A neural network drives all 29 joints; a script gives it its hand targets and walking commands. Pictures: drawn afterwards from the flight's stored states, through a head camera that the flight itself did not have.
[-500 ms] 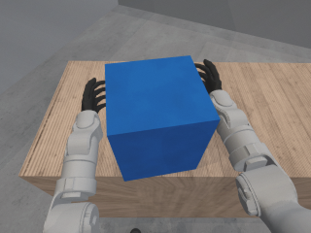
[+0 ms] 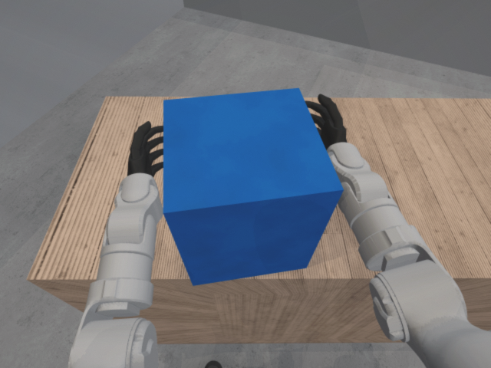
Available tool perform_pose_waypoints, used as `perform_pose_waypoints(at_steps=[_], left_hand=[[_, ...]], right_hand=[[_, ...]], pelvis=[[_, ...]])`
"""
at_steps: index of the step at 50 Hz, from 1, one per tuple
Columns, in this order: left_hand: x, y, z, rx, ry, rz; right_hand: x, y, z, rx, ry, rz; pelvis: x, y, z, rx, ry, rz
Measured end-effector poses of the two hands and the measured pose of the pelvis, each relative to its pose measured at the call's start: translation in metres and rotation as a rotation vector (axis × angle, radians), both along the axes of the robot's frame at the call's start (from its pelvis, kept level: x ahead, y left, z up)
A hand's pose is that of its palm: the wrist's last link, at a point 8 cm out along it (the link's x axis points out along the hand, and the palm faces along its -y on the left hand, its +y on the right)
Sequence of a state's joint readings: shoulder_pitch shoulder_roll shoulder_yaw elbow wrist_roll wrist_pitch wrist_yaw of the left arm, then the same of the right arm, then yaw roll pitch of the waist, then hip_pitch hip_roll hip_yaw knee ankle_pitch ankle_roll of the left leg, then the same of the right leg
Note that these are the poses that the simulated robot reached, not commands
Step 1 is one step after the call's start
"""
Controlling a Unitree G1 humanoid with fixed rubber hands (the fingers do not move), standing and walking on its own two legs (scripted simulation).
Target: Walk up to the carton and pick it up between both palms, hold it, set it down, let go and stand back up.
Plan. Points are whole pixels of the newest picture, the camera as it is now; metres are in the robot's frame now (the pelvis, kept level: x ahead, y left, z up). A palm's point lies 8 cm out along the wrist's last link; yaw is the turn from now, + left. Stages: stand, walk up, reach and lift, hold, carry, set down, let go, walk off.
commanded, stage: reach and lift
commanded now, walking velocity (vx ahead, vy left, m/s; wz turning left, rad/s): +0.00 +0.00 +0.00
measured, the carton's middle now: (242, 193) +0.37 +0.09 +0.06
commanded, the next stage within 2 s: none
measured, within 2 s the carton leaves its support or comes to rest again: leaves its support in 0.34 s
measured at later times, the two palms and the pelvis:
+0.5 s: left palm (146, 165) +0.34 +0.23 +0.13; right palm (352, 147) +0.41 -0.07 +0.16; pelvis +0.00 +0.00 +0.00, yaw +0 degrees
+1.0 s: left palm (161, 146) +0.36 +0.21 +0.16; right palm (375, 139) +0.41 -0.09 +0.18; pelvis +0.00 +0.00 +0.00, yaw +0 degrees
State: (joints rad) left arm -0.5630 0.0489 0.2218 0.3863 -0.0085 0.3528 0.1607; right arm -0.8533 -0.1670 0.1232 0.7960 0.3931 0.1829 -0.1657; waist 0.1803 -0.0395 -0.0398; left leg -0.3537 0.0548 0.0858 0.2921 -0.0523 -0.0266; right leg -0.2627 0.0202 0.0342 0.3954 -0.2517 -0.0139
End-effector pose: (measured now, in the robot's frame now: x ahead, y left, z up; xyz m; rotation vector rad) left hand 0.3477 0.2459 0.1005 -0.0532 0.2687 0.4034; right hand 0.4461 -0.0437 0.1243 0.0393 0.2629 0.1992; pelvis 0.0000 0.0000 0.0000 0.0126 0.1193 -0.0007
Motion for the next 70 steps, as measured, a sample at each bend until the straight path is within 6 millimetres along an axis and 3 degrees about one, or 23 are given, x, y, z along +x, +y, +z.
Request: perform_pose_waypoints(at_steps=[14, 23, 31, 36, 46, 56, 62, 70], left_hand=[[0.000, -0.005, 0.004, 0.049, -0.010, 0.004], [-0.007, -0.018, 0.032, 0.098, -0.063, -0.031], [-0.014, -0.023, 0.035, 0.066, -0.020, -0.071], [-0.009, -0.024, 0.044, 0.058, -0.024, -0.080], [0.006, -0.033, 0.045, 0.057, 0.011, -0.113], [0.012, -0.050, 0.070, 0.065, -0.034, -0.168], [0.003, -0.048, 0.076, 0.067, -0.017, -0.169], [0.000, -0.039, 0.100, 0.082, -0.051, -0.177]], right_hand=[[-0.006, -0.002, 0.008, -0.092, -0.057, 0.006], [-0.029, -0.020, 0.027, -0.098, -0.143, -0.034], [-0.043, -0.024, 0.048, -0.092, -0.191, -0.057], [-0.042, -0.026, 0.055, -0.087, -0.201, -0.074], [-0.035, -0.038, 0.047, -0.089, -0.163, -0.107], [-0.046, -0.059, 0.070, -0.085, -0.202, -0.163], [-0.054, -0.056, 0.074, -0.094, -0.186, -0.160], [-0.058, -0.048, 0.099, -0.095, -0.223, -0.162]], pelvis=[[0.000, 0.000, 0.000, 0.000, -0.012, 0.000], [0.003, -0.003, 0.001, 0.004, -0.065, -0.001], [-0.001, -0.004, 0.001, 0.005, -0.128, -0.002], [-0.003, -0.003, 0.001, 0.004, -0.141, -0.002], [0.001, -0.004, 0.001, 0.006, -0.147, -0.002], [0.002, -0.005, 0.001, 0.008, -0.175, -0.002], [-0.003, -0.004, 0.001, 0.007, -0.192, -0.002], [-0.010, -0.001, 0.001, 0.003, -0.201, -0.002]])
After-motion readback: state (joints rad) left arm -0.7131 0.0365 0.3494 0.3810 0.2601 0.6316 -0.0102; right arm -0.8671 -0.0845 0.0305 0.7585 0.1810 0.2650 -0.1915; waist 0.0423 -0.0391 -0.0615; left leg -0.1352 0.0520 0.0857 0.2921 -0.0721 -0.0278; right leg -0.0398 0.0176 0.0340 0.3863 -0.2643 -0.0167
